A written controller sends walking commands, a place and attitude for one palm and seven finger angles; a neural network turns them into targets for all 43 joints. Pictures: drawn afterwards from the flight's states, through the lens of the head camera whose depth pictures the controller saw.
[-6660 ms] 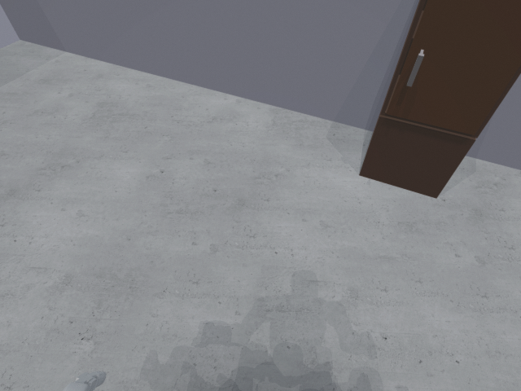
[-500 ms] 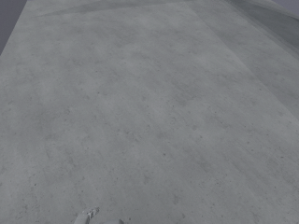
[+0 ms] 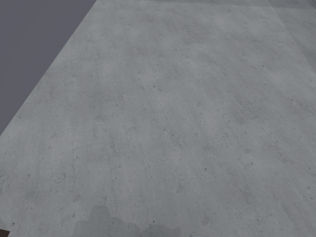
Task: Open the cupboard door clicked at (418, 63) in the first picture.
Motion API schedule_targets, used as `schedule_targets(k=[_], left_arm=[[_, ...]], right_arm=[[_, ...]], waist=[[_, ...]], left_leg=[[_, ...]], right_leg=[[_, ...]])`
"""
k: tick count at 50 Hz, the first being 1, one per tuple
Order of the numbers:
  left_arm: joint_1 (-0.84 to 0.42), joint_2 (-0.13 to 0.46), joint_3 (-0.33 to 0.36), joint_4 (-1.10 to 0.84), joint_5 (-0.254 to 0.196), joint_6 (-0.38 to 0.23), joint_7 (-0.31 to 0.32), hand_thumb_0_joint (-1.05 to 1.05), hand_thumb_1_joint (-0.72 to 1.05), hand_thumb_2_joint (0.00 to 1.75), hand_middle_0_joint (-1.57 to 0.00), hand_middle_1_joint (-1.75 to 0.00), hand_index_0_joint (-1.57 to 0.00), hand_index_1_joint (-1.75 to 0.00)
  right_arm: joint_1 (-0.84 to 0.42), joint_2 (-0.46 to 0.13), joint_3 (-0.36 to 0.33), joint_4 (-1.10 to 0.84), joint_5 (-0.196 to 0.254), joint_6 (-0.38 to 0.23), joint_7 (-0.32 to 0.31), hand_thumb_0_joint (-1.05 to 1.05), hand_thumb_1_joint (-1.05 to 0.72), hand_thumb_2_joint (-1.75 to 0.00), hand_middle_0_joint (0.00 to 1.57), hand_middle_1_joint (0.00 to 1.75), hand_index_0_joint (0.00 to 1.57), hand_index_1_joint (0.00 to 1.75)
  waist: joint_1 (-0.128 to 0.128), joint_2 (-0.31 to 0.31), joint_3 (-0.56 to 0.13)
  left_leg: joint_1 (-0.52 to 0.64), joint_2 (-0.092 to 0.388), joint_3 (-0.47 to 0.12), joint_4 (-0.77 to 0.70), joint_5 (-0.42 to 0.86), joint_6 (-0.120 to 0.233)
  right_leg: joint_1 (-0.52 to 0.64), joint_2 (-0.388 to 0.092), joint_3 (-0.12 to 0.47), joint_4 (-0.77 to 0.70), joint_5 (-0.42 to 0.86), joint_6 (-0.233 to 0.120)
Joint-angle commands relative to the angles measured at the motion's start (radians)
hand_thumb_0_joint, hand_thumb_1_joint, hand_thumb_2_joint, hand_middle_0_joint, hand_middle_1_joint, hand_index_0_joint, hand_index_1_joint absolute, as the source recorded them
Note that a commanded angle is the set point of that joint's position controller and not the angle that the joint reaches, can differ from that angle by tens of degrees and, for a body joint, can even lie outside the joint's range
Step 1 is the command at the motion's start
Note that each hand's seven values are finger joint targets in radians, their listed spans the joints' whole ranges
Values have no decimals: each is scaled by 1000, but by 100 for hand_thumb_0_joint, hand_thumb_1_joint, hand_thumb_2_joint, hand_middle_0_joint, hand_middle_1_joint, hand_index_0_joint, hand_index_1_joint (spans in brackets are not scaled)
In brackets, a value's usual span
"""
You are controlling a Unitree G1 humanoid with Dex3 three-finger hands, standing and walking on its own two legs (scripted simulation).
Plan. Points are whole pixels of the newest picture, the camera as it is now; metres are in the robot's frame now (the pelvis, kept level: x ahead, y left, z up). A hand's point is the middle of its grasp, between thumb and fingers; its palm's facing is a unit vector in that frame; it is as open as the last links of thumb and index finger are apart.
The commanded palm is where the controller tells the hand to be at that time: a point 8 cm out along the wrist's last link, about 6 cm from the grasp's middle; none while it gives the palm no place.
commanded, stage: turn to face it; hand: left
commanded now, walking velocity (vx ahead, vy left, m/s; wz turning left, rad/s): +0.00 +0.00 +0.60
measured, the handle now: out of the picture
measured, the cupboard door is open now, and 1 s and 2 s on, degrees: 0 0 0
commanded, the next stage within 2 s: none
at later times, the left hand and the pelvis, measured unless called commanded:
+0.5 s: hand out of the picture -0.05 +0.17 -0.16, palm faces +0.37 -0.89 -0.26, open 7.3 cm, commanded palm none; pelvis -0.03 -0.04 +0.00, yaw +21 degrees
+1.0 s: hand out of the picture -0.03 +0.20 -0.14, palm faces +0.59 -0.75 -0.30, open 7.4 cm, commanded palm none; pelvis -0.02 -0.04 -0.01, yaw +38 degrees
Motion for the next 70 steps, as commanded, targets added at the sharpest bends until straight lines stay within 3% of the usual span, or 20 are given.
schedule_targets(k=[1, 4, 5, 6, 10, 21, 26, 27, 28, 29, 34, 42, 47, 49, 51, 53, 56, 66, 69, 70], left_arm=[[20, 55, 6, -95, -5, -34, 7, 0, 90, 90, -20, -30, -20, -30], [149, 108, 20, -75, 2, -49, 14, 0, 90, 90, -20, -30, -20, -30], [155, 206, 37, -90, 22, -60, 22, 0, 90, 90, -20, -30, -20, -30], [79, 226, 29, -123, 13, -55, 24, 0, 90, 90, -20, -30, -20, -30], [-66, 111, 0, -144, 10, -68, 18, 0, 90, 90, -20, -30, -20, -30], [108, 172, 16, -65, 20, -61, 15, 0, 90, 90, -20, -30, -20, -30], [89, 187, 29, -53, 10, -48, 8, 0, 90, 90, -20, -30, -20, -30], [78, 165, 28, -61, 3, -44, 4, 0, 90, 90, -20, -30, -20, -30], [62, 97, 17, -110, -2, -41, -6, 0, 90, 90, -20, -30, -20, -30], [-28, 88, -1, -148, 10, -33, -1, 0, 90, 90, -20, -30, -20, -30], [-16, 93, 13, -93, 5, -29, -8, 0, 90, 90, -20, -30, -20, -30], [-73, 77, 1, -137, -1, -31, -1, 0, 90, 90, -20, -30, -20, -30], [56, 98, 6, -119, -5, -54, 6, 0, 90, 90, -20, -30, -20, -30], [106, 249, 34, -120, 19, -73, 19, 0, 90, 90, -20, -30, -20, -30], [36, 203, 24, -139, 8, -66, 21, 0, 90, 90, -20, -30, -20, -30], [-75, 137, 3, -161, 9, -62, 20, 0, 90, 90, -20, -30, -20, -30], [-43, 121, -5, -151, 10, -68, 19, 0, 90, 90, -20, -30, -20, -30], [64, 197, 23, -83, 21, -53, 15, 0, 90, 90, -20, -30, -20, -30], [59, 190, 29, -68, 11, -43, 9, 0, 90, 90, -20, -30, -20, -30], [71, 163, 27, -77, 2, -36, 4, 0, 90, 90, -20, -30, -20, -30]], right_arm=[[2, -218, -64, -70, 2, -3, -4, 0, -90, -90, 20, 30, 20, 30], [-50, -168, -64, -101, 14, 7, 5, 0, -90, -90, 20, 30, 20, 30], [-35, -90, -52, -123, 20, 8, 9, 0, -90, -90, 20, 30, 20, 30], [-48, -134, -58, -132, 4, 8, 10, 0, -90, -90, 20, 30, 20, 30], [4, -111, -54, -54, 0, 32, 29, 0, -90, -90, 20, 30, 20, 30], [-126, -84, -22, -71, 13, 23, 28, 0, -90, -90, 20, 30, 20, 30], [-34, -107, -20, -57, 14, -2, 20, 0, -90, -90, 20, 30, 20, 30], [25, -165, -35, -47, 12, -11, 20, 0, -90, -90, 20, 30, 20, 30], [82, -283, -67, -45, 5, -18, 14, 0, -90, -90, 20, 30, 20, 30], [151, -315, -71, -15, 12, -11, 5, 0, -90, -90, 20, 30, 20, 30], [-14, -203, -38, -52, 8, -24, -16, 0, -90, -90, 20, 30, 20, 30], [15, -219, -53, -52, 4, -13, -10, 0, -90, -90, 20, 30, 20, 30], [-49, -206, -59, -76, 11, -4, -6, 0, -90, -90, 20, 30, 20, 30], [-8, -87, -39, -112, 20, -9, 4, 0, -90, -90, 20, 30, 20, 30], [-22, -141, -59, -86, 8, 14, 5, 0, -90, -90, 20, 30, 20, 30], [5, -127, -53, -45, 3, 29, 21, 0, -90, -90, 20, 30, 20, 30], [24, -119, -47, -32, 4, 38, 30, 0, -90, -90, 20, 30, 20, 30], [-73, -86, -17, -59, 18, 18, 28, 0, -90, -90, 20, 30, 20, 30], [15, -105, -19, -44, 15, -1, 22, 0, -90, -90, 20, 30, 20, 30], [65, -166, -34, -33, 13, -11, 22, 0, -90, -90, 20, 30, 20, 30]], waist=[[-7, 152, -142], [61, 30, -141], [65, -287, -115], [51, -302, -80], [-26, -150, 17], [74, -220, -83], [30, -196, -155], [-6, -71, -191], [-44, 257, -196], [-79, 242, -175], [2, 135, -111], [-18, 136, -116], [52, 102, -127], [68, -328, -159], [43, -247, -96], [-10, -140, -14], [0, -198, -25], [64, -223, -90], [16, -171, -143], [-13, -33, -170]], left_leg=[[116, 247, -345, -130, 116, 125], [-128, 125, -271, 10, -74, 21], [-336, -27, -80, 276, -298, -72], [-314, -11, -49, 494, -385, -79], [-263, 56, -13, 758, -188, -101], [-163, 81, 104, 381, -288, -122], [88, 60, 154, -8, -103, -83], [272, 127, 65, -115, 72, -54], [450, 393, -281, -104, 466, 75], [412, 485, -327, -101, 640, 171], [259, 276, -150, -97, 509, 102], [239, 256, -267, -83, 411, 131], [38, 178, -298, 33, 293, 62], [-283, -54, -35, 413, -412, -87], [-229, 21, -84, 699, -398, -77], [-218, 60, -45, 781, -246, -91], [-210, 66, -6, 762, -184, -112], [-80, 78, 120, 310, -297, -104], [96, 65, 140, 17, -115, -84], [263, 128, 46, -88, 25, -54]], right_leg=[[65, 29, -1, -169, -2, -20], [367, -34, 36, -547, 145, -56], [430, -324, 370, -700, 4, -163], [257, -448, 406, -724, 2, -229], [145, -253, 72, -626, 238, -169], [386, -323, -57, -518, 592, -213], [345, -302, -160, -329, 632, -136], [202, -268, -183, -169, 504, -87], [-131, -129, -207, 40, -41, 0], [-207, -94, -112, 183, -239, 6], [-155, -69, -10, 262, 11, 13], [-54, -7, -3, -22, -14, 13], [270, 24, -24, -434, 209, -10], [496, -410, 382, -606, 434, -170], [265, -399, 323, -631, 300, -233], [175, -294, 130, -620, 238, -194], [201, -259, 28, -623, 251, -176], [326, -342, -77, -521, 467, -215], [291, -312, -166, -344, 501, -138], [145, -271, -188, -191, 381, -85]])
